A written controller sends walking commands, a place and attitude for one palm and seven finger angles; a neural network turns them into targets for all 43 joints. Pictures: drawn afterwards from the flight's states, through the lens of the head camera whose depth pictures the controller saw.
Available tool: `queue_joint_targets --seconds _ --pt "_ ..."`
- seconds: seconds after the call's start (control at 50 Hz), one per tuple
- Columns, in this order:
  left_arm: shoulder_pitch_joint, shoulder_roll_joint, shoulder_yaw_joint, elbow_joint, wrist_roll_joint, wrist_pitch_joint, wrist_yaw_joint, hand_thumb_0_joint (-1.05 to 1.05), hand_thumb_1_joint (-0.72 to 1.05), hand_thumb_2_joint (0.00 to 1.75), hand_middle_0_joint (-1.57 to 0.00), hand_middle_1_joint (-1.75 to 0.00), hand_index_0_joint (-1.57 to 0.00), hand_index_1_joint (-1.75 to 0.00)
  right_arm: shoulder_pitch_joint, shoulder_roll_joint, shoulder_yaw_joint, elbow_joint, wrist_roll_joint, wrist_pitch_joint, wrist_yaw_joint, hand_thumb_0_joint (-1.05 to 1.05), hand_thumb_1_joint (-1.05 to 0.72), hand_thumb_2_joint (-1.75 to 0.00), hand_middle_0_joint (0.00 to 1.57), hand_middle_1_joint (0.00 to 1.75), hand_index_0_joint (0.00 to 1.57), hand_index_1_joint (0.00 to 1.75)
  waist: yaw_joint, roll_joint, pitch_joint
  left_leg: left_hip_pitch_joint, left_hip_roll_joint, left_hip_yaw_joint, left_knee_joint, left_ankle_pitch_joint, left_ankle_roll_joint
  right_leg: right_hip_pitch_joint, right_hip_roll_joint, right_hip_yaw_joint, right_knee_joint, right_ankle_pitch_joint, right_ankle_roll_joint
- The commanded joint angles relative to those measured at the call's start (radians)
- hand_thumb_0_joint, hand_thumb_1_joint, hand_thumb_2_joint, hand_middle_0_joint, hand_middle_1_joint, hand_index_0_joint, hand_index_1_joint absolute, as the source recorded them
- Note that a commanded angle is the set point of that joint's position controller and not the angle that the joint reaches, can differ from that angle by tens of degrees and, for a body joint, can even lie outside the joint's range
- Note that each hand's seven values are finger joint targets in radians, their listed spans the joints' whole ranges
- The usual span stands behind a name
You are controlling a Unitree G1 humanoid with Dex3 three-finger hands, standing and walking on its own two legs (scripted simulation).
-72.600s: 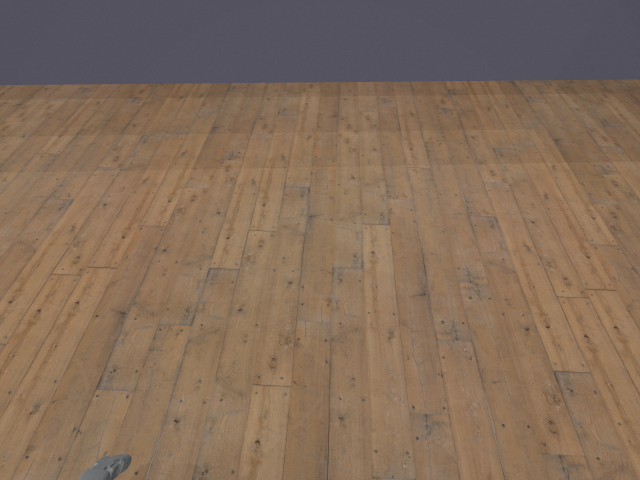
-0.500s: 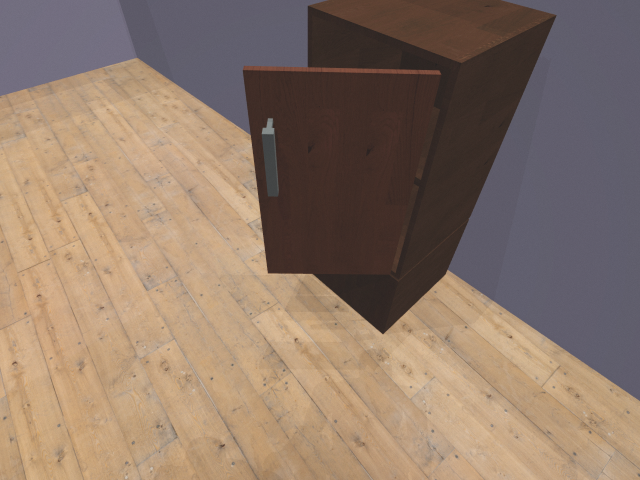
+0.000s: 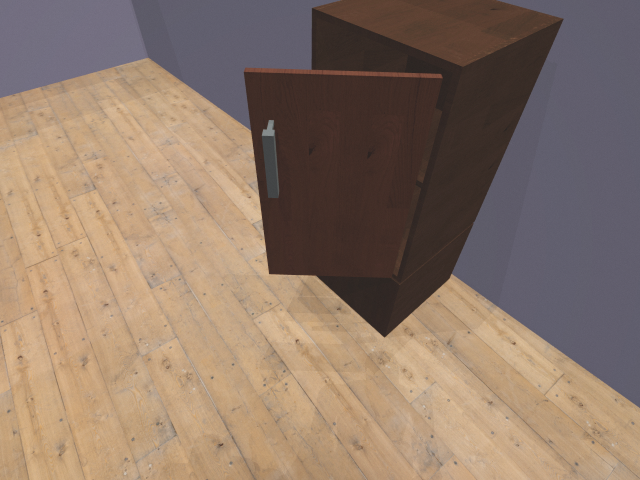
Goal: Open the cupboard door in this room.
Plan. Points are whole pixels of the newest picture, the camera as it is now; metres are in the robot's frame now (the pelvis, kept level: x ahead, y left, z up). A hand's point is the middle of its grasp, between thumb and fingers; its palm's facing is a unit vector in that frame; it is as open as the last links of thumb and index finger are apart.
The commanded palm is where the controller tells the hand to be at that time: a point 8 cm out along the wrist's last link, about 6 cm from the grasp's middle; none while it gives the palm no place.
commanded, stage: look again from close up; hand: left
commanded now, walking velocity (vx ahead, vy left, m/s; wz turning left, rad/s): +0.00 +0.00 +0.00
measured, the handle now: (272, 159) +0.70 +0.15 +0.00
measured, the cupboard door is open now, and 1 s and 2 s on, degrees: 47 47 47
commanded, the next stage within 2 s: shuffle to correct the standing spot in 0.34 s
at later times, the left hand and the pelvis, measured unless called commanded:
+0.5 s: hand out of the picture +0.00 +0.14 -0.18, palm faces +0.04 -0.99 -0.16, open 7.4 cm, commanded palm none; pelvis +0.02 -0.01 +0.00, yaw +0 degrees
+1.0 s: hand out of the picture +0.01 +0.11 -0.18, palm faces +0.15 -0.98 -0.12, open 7.4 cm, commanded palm none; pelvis +0.12 -0.02 -0.02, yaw +1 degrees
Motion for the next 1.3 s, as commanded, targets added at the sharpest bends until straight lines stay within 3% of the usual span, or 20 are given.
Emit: queue_joint_targets --seconds 0.0,0.42,0.54,0.62,0.68,0.72,0.76,0.78,0.82,0.86,0.92,0.98,1.0,1.02,1.04,1.06,1.1,1.16,1.2,1.28 --pt "0.078 0.084 0.01 -0.025 0.003 -0.013 0.011 0.0 0.9 0.9 -0.2 -0.3 -0.2 -0.3 0.073 -0.072 -0.006 -0.016 -0.002 -0.013 -0.006 0.0 -0.9 -0.9 0.2 0.3 0.2 0.3 -0.013 -0.014 0.096 -0.008 0.141 -0.154 -0.107 -0.062 -0.026 -0.085 -0.084 0.085 -0.082 0.017 -0.038" --pt "0.05 0.095 0.014 -0.039 -0.004 -0.015 0.012 0.0 0.9 0.9 -0.2 -0.3 -0.2 -0.3 0.087 -0.061 0.003 0.007 -0.004 -0.019 -0.01 0.0 -0.9 -0.9 0.2 0.3 0.2 0.3 -0.006 -0.017 0.082 0.009 0.141 -0.137 -0.076 0.041 -0.031 -0.046 -0.081 0.089 -0.08 0.065 -0.045" --pt "0.067 0.084 0.029 -0.041 0.01 0.0 -0.006 0.0 0.9 0.9 -0.2 -0.3 -0.2 -0.3 0.1 -0.089 -0.017 0.003 -0.014 -0.011 -0.008 0.0 -0.9 -0.9 0.2 0.3 0.2 0.3 -0.006 0.031 0.135 -0.055 0.177 -0.195 -0.134 -0.363 0.0 -0.111 -0.04 0.054 -0.003 -0.205 -0.056" --pt "0.096 0.071 0.037 -0.043 0.014 -0.002 -0.017 0.0 0.9 0.9 -0.2 -0.3 -0.2 -0.3 0.091 -0.1 -0.028 -0.015 -0.015 -0.014 -0.008 0.0 -0.9 -0.9 0.2 0.3 0.2 0.3 0.004 0.042 0.174 -0.1 0.211 -0.235 -0.15 -0.426 0.027 -0.127 -0.026 0.037 0.054 -0.196 -0.063" --pt "0.122 0.07 0.041 -0.04 0.013 -0.011 -0.02 0.0 0.9 0.9 -0.2 -0.3 -0.2 -0.3 0.098 -0.093 -0.031 -0.023 -0.011 -0.024 -0.011 0.0 -0.9 -0.9 0.2 0.3 0.2 0.3 0.009 0.016 0.149 -0.078 0.211 -0.218 -0.085 -0.313 0.035 -0.104 -0.039 0.056 0.054 -0.132 -0.076" --pt "0.149 0.078 0.045 -0.03 0.011 -0.017 -0.018 0.0 0.9 0.9 -0.2 -0.3 -0.2 -0.3 0.091 -0.077 -0.025 -0.032 -0.01 -0.033 -0.014 0.0 -0.9 -0.9 0.2 0.3 0.2 0.3 0.017 -0.04 0.131 -0.105 0.169 -0.152 0.029 -0.18 0.019 -0.042 -0.069 0.117 0.013 -0.085 -0.094" --pt "0.209 0.119 0.057 -0.007 0.009 -0.021 -0.011 0.0 0.9 0.9 -0.2 -0.3 -0.2 -0.3 0.059 -0.041 -0.015 -0.05 -0.009 -0.038 -0.013 0.0 -0.9 -0.9 0.2 0.3 0.2 0.3 0.032 -0.191 0.105 -0.232 0.079 -0.014 0.246 -0.143 -0.021 0.103 -0.17 0.254 -0.07 0.036 -0.145" --pt "0.234 0.136 0.062 0.001 0.007 -0.022 -0.006 0.0 0.9 0.9 -0.2 -0.3 -0.2 -0.3 0.03 -0.031 -0.014 -0.066 -0.014 -0.036 -0.01 0.0 -0.9 -0.9 0.2 0.3 0.2 0.3 0.038 -0.246 0.122 -0.321 0.058 0.021 0.352 -0.23 -0.037 0.149 -0.231 0.325 -0.096 0.145 -0.187" --pt "0.268 0.121 0.065 0.01 0.013 -0.032 0.0 0.0 0.9 0.9 -0.2 -0.3 -0.2 -0.3 -0.042 -0.045 -0.019 -0.093 -0.017 -0.04 -0.006 0.0 -0.9 -0.9 0.2 0.3 0.2 0.3 0.058 -0.159 0.133 -0.449 0.08 -0.013 0.569 -0.34 -0.04 0.226 -0.279 0.332 -0.093 0.442 -0.256" --pt "0.253 0.12 0.068 0.011 0.017 -0.036 0.006 0.0 0.9 0.9 -0.2 -0.3 -0.2 -0.3 -0.068 -0.039 -0.023 -0.102 -0.013 -0.041 -0.002 0.0 -0.9 -0.9 0.2 0.3 0.2 0.3 0.05 -0.077 0.119 -0.484 0.101 -0.022 0.595 -0.346 -0.043 0.278 -0.271 0.272 -0.066 0.53 -0.266" --pt "0.209 0.128 0.068 0.004 0.022 -0.039 0.007 0.0 0.9 0.9 -0.2 -0.3 -0.2 -0.3 -0.106 -0.021 -0.023 -0.122 -0.007 -0.044 0.007 0.0 -0.9 -0.9 0.2 0.3 0.2 0.3 0.031 -0.083 0.108 -0.405 0.107 -0.001 0.453 -0.303 -0.039 0.233 -0.231 0.193 -0.043 0.564 -0.232" --pt "0.092 0.123 0.062 -0.015 0.01 -0.033 -0.004 0.0 0.9 0.9 -0.2 -0.3 -0.2 -0.3 0.117 -0.024 -0.026 -0.048 -0.011 -0.051 -0.004 0.0 -0.9 -0.9 0.2 0.3 0.2 0.3 -0.096 -0.115 0.039 0.042 0.045 0.068 0.148 -0.011 -0.031 0.008 -0.111 0.044 0.145 0.537 -0.143" --pt "0.105 0.109 0.062 -0.024 0.001 -0.029 -0.01 0.0 0.9 0.9 -0.2 -0.3 -0.2 -0.3 0.236 -0.095 -0.041 -0.012 -0.018 -0.053 -0.016 0.0 -0.9 -0.9 0.2 0.3 0.2 0.3 -0.13 -0.019 -0.038 0.258 0.137 -0.051 0.108 0.112 -0.004 -0.127 -0.062 0.02 0.336 0.359 -0.099" --pt "0.121 0.057 0.052 -0.044 -0.009 -0.027 -0.017 0.0 0.9 0.9 -0.2 -0.3 -0.2 -0.3 0.328 -0.207 -0.062 0.004 -0.033 -0.061 -0.025 0.0 -0.9 -0.9 0.2 0.3 0.2 0.3 -0.142 0.241 -0.095 0.376 0.463 -0.44 0.012 0.33 0.127 -0.34 0.041 -0.064 0.662 -0.183 -0.041" --pt "0.103 0.088 0.056 -0.066 0.001 -0.022 -0.011 0.0 0.9 0.9 -0.2 -0.3 -0.2 -0.3 0.324 -0.232 -0.058 0.0 -0.023 -0.048 -0.027 0.0 -0.9 -0.9 0.2 0.3 0.2 0.3 -0.125 0.201 -0.081 0.28 0.557 -0.552 -0.066 0.366 0.206 -0.36 0.033 0.017 0.836 -0.366 -0.057" --pt "0.065 0.093 0.061 -0.065 0.015 -0.012 -0.006 0.0 0.9 0.9 -0.2 -0.3 -0.2 -0.3 0.238 -0.187 -0.049 -0.011 -0.023 -0.044 -0.026 0.0 -0.9 -0.9 0.2 0.3 0.2 0.3 -0.093 0.074 0.054 0.126 0.522 -0.462 -0.092 0.288 0.193 -0.386 -0.011 0.055 0.883 -0.307 -0.061" --pt "0.044 0.066 0.063 -0.068 0.023 -0.003 -0.021 0.0 0.9 0.9 -0.2 -0.3 -0.2 -0.3 0.138 -0.125 -0.03 -0.048 -0.02 -0.057 -0.027 0.0 -0.9 -0.9 0.2 0.3 0.2 0.3 -0.04 0.028 0.157 -0.046 0.466 -0.355 -0.119 0.294 0.155 -0.401 -0.062 0.055 0.882 -0.193 -0.034" --pt "0.086 0.043 0.064 -0.07 0.019 0.023 -0.036 0.0 0.9 0.9 -0.2 -0.3 -0.2 -0.3 0.074 -0.109 -0.025 -0.061 -0.018 -0.067 -0.029 0.0 -0.9 -0.9 0.2 0.3 0.2 0.3 0.01 0.12 0.09 -0.069 0.364 -0.16 -0.109 0.334 0.098 -0.342 -0.069 0.031 0.8 -0.078 -0.01" --pt "0.055 0.05 0.067 -0.095 0.017 0.035 -0.04 0.0 0.9 0.9 -0.2 -0.3 -0.2 -0.3 0.066 -0.125 -0.037 -0.068 -0.022 -0.064 -0.03 0.0 -0.9 -0.9 0.2 0.3 0.2 0.3 0.014 0.097 0.067 -0.054 0.351 -0.116 -0.105 0.354 0.092 -0.342 -0.077 0.019 0.708 -0.046 0.001" --pt "-0.085 0.079 0.07 -0.156 0.019 0.043 -0.044 0.0 0.9 0.9 -0.2 -0.3 -0.2 -0.3 0.124 -0.147 -0.048 -0.054 -0.028 -0.053 -0.032 0.0 -0.9 -0.9 0.2 0.3 0.2 0.3 -0.023 0.101 0.075 0.033 0.347 -0.109 -0.085 0.46 0.081 -0.389 -0.08 -0.017 0.545 -0.017 0.012"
